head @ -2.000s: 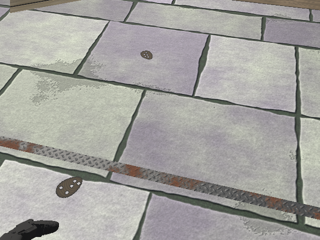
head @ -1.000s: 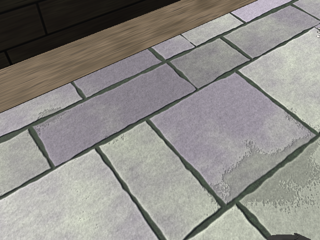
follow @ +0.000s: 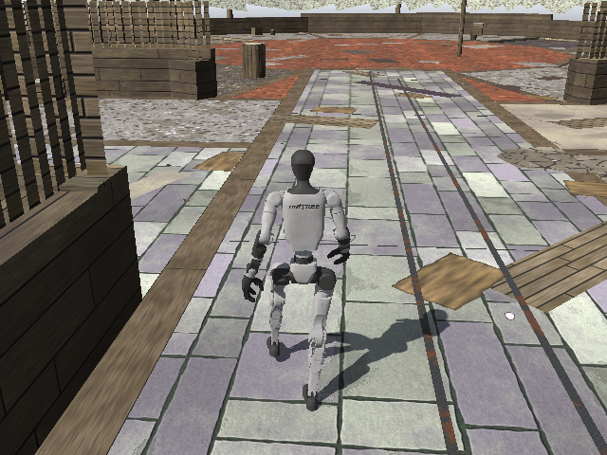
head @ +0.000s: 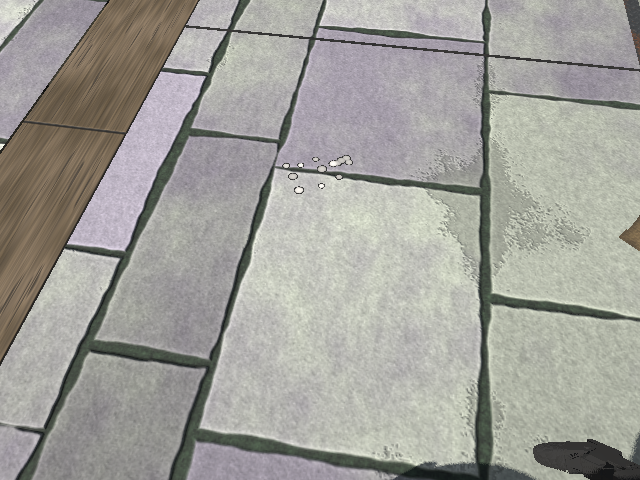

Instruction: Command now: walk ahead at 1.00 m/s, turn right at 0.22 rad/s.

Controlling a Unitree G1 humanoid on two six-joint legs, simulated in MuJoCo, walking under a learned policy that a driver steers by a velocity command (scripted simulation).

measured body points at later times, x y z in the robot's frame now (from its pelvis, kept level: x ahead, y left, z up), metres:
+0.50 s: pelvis +0.37 +0.02 -0.01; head +0.40 -0.01 +0.44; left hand +0.61 +0.25 -0.08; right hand +0.42 -0.28 -0.14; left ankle +0.28 +0.13 -0.72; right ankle +0.50 -0.08 -0.73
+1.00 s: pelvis +0.56 +0.00 +0.01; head +0.57 +0.00 +0.46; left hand +0.89 +0.08 -0.05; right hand +0.44 -0.29 -0.08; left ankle +0.62 +0.12 -0.73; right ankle +0.50 -0.09 -0.65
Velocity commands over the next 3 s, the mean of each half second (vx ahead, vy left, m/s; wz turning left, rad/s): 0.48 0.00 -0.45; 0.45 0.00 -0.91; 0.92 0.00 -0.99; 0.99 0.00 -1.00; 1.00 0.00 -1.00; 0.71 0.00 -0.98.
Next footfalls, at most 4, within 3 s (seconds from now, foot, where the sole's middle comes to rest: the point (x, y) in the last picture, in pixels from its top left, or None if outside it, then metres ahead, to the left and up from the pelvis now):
0.10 left None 0.31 0.13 -0.76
0.50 right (403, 440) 0.54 -0.08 -0.76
0.88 left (321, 382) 0.65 0.09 -0.76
1.34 right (530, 373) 0.72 -0.36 -0.76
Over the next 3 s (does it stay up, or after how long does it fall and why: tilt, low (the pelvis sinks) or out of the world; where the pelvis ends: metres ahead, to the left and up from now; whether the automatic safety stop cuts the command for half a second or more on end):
stays up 0.50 -1.56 -0.02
